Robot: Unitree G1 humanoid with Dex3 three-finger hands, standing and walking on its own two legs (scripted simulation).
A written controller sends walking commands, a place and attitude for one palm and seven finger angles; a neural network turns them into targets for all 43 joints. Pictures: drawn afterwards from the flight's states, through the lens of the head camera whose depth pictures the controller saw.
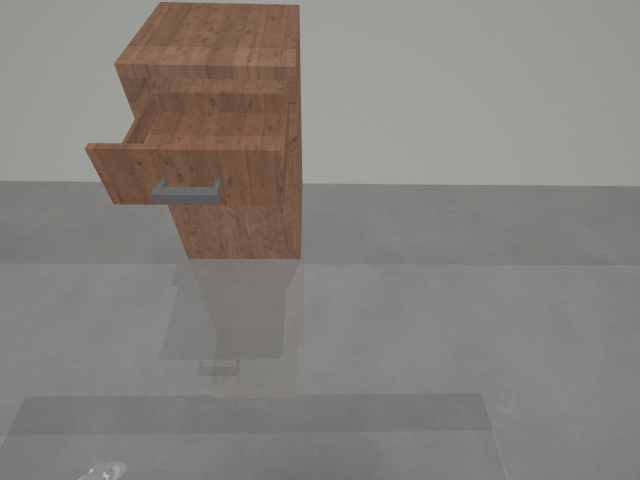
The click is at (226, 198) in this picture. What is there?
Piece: drawer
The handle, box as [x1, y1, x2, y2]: [151, 177, 221, 203]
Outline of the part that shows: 151,193 154,203 218,203 220,196 218,190 221,181 220,178 216,178 213,187 165,187 164,185 166,179 165,177 161,177 158,186 154,187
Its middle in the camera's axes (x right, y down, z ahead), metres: -0.29 -0.11 +0.85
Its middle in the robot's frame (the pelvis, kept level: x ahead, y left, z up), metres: +0.69 +0.33 -0.10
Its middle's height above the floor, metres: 0.67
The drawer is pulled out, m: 0.30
